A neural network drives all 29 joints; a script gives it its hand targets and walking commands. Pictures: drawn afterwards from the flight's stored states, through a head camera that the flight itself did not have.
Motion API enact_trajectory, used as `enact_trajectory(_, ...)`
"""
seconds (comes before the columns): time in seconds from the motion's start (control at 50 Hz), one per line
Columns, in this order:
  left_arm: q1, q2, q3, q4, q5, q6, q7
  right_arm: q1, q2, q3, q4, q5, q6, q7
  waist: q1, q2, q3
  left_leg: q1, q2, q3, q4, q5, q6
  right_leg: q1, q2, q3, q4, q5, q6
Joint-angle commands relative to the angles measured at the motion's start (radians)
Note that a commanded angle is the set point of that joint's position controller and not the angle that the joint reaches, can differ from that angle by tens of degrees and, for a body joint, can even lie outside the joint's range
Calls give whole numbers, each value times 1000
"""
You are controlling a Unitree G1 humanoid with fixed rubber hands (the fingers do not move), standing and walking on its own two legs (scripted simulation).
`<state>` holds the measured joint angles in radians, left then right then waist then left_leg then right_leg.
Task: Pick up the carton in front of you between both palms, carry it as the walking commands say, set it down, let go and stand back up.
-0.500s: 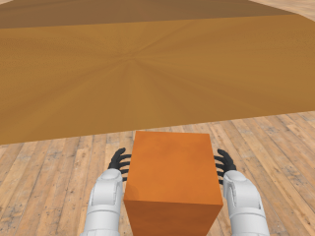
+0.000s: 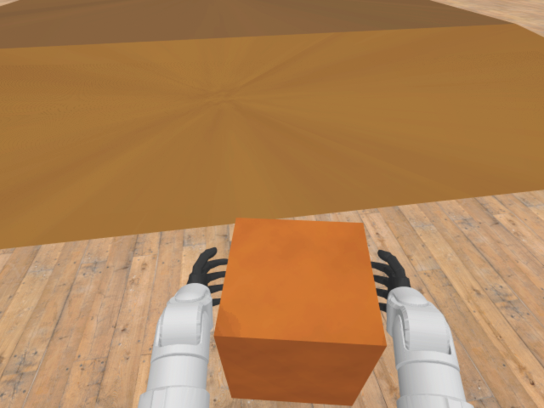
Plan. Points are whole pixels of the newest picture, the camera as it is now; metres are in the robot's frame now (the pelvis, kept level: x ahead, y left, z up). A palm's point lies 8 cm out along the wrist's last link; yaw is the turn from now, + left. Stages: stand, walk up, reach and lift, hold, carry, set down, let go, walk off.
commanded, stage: carry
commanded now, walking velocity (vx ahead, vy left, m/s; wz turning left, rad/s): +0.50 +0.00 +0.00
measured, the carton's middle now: (295, 313) +0.31 +0.00 -0.02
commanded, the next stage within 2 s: none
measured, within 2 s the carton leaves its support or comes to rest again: neither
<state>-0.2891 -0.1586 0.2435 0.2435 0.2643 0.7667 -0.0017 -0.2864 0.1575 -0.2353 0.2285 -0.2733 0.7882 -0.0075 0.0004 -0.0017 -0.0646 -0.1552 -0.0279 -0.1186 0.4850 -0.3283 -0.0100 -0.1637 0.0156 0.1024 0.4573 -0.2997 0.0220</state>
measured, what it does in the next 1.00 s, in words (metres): walks ahead: left foot, then right foot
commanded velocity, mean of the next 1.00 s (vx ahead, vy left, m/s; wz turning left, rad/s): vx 0.50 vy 0.00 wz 0.00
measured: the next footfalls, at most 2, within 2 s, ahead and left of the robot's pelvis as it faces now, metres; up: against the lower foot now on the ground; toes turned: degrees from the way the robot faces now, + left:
left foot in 0.54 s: +0.26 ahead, +0.13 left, +0.00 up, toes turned +9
right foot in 0.96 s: +0.67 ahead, -0.03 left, +0.00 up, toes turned -8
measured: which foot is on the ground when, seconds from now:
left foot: down 0.00-0.36, up 0.38-0.52, down 0.54-0.98, up 1.00-1.00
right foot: down 0.00-0.56, up 0.58-0.94, down 0.96-1.00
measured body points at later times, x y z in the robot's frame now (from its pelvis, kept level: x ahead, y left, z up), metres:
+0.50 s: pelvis +0.18 +0.03 -0.01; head +0.17 +0.04 +0.44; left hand +0.44 +0.20 +0.06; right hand +0.46 -0.11 +0.07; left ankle +0.14 +0.11 -0.72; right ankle +0.08 -0.10 -0.74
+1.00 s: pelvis +0.51 +0.04 -0.03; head +0.52 +0.05 +0.42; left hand +0.78 +0.21 +0.04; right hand +0.81 -0.09 +0.04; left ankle +0.25 +0.11 -0.68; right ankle +0.63 -0.02 -0.74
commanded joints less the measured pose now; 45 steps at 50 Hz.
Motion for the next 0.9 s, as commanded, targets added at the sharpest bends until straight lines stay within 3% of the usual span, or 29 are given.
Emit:
enact_trajectory(0.0,-527,-942,-667,-174,-342,40,-206,-551,943,665,-142,355,22,233,19,-60,-157,-201,20,63,45,-167,7,-27,-126,86,-138,-337,-71)
enact_trajectory(0.06,-512,-927,-762,-293,-420,119,-175,-565,913,761,-267,442,101,212,17,-116,-240,-225,0,132,51,-91,14,46,-202,160,-130,-326,-127)
enact_trajectory(0.1,-534,-888,-816,-398,-445,188,-151,-554,886,791,-323,481,170,193,8,-51,-243,-87,37,74,-40,-135,38,-87,-138,61,-52,-317,-93)
enact_trajectory(0.14,-491,-849,-813,-405,-465,268,-143,-496,829,785,-346,493,240,181,-13,253,-171,72,264,-298,-244,-344,132,-393,0,-164,273,-209,-17)
enact_trajectory(0.16,-509,-832,-828,-430,-493,296,-145,-465,829,784,-339,498,270,179,-11,290,-127,149,331,-373,-266,-200,180,-513,-17,-185,267,-193,-9)
enact_trajectory(0.18,-482,-853,-842,-430,-519,321,-151,-449,824,785,-378,494,293,173,-6,231,-118,163,338,-341,-211,-11,195,-501,-30,-190,209,-185,-18)
enact_trajectory(0.22,-481,-877,-871,-477,-565,352,-159,-444,824,795,-472,508,326,166,-3,153,-178,144,267,-189,-135,277,154,-351,-3,-233,54,-102,-17)
enact_trajectory(0.26,-432,-883,-861,-507,-584,375,-160,-427,837,812,-519,533,359,162,5,91,-278,8,197,-14,-9,272,88,-26,-11,-238,-39,19,-25)
enact_trajectory(0.28,-395,-894,-860,-524,-589,384,-155,-417,835,827,-553,553,369,162,18,52,-321,-114,153,75,92,232,52,158,-69,-157,-72,23,-52)
enact_trajectory(0.3,-351,-876,-835,-517,-577,397,-148,-404,844,831,-565,567,386,165,32,-128,-327,-325,90,157,263,158,16,326,-212,53,-129,-3,-116)
enact_trajectory(0.32,-327,-862,-823,-526,-560,407,-143,-416,850,837,-587,574,402,169,35,-263,-274,-569,37,202,347,-103,9,452,-369,256,-140,166,-206)
enact_trajectory(0.34,-327,-856,-812,-540,-546,416,-136,-422,852,838,-589,592,416,177,37,-252,-236,-658,49,187,380,-271,20,469,-441,344,-151,324,-268)
enact_trajectory(0.36,-331,-883,-820,-587,-532,421,-129,-438,870,850,-631,604,419,184,35,-155,-211,-699,77,178,376,-273,25,462,-455,331,-149,396,-287)
enact_trajectory(0.38,-365,-890,-836,-630,-540,428,-123,-416,872,830,-602,607,427,190,34,-115,-205,-655,104,165,308,-242,27,416,-441,262,-151,409,-274)
enact_trajectory(0.4,-362,-889,-827,-622,-543,439,-121,-420,868,828,-592,616,433,190,34,-92,-206,-626,84,202,247,-249,25,408,-382,165,-149,426,-226)
enact_trajectory(0.44,-390,-870,-844,-649,-561,452,-119,-353,839,824,-553,599,438,182,26,-111,-253,-418,40,270,72,-68,24,315,-309,15,-115,393,-156)
enact_trajectory(0.48,-380,-868,-862,-635,-575,464,-133,-348,854,814,-563,592,438,171,3,-102,-294,-6,6,328,-93,138,30,64,-214,-187,24,310,-63)
enact_trajectory(0.5,-409,-863,-868,-639,-591,469,-141,-342,850,793,-558,574,439,166,-17,-11,-338,228,85,221,-94,113,68,-118,-179,-262,178,279,-28)
enact_trajectory(0.52,-428,-857,-861,-638,-599,479,-147,-334,819,783,-524,559,445,163,-29,238,-320,366,309,-190,-215,20,159,-373,-61,-299,415,62,24)
enact_trajectory(0.54,-470,-853,-879,-634,-614,488,-154,-351,835,781,-524,554,444,161,-35,295,-274,434,413,-394,-247,183,248,-551,-12,-219,546,-218,16)
enact_trajectory(0.56,-478,-859,-870,-620,-622,489,-162,-389,860,788,-550,555,446,157,-38,185,-249,423,443,-390,-198,407,289,-629,-48,-149,646,-243,-19)
enact_trajectory(0.58,-471,-862,-853,-601,-620,487,-165,-414,884,804,-573,559,447,156,-26,70,-251,426,438,-315,-177,519,267,-666,-76,-145,675,-243,-33)
enact_trajectory(0.6,-455,-878,-843,-580,-622,481,-162,-426,901,815,-582,583,450,158,-19,36,-266,460,411,-216,-169,593,220,-695,-104,-146,651,-217,-40)
enact_trajectory(0.64,-407,-909,-835,-574,-586,466,-152,-425,925,831,-585,611,445,169,-29,80,-277,455,352,-94,-187,638,148,-649,-108,-170,516,-110,-32)
enact_trajectory(0.74,-297,-931,-834,-593,-500,429,-114,-383,905,847,-629,640,426,204,-22,144,-215,402,262,101,-218,817,121,-581,-48,-283,292,114,-36)
enact_trajectory(0.78,-302,-932,-853,-618,-500,426,-108,-348,884,831,-622,632,422,213,-22,176,-178,333,216,180,-232,883,103,-464,-20,-333,151,210,-47)
enact_trajectory(0.82,-303,-907,-848,-637,-496,425,-108,-337,864,836,-627,619,420,213,-15,179,-180,272,212,243,-191,1059,91,-280,41,-409,67,324,-61)
enact_trajectory(0.86,-282,-905,-854,-625,-504,429,-114,-324,842,825,-630,606,420,212,17,227,-231,201,205,306,-5,1128,57,-26,82,-447,26,324,-84)
enact_trajectory(0.88,-300,-910,-859,-615,-515,431,-120,-319,829,817,-616,596,419,214,33,216,-285,129,172,329,183,1008,31,148,60,-423,-17,312,-93)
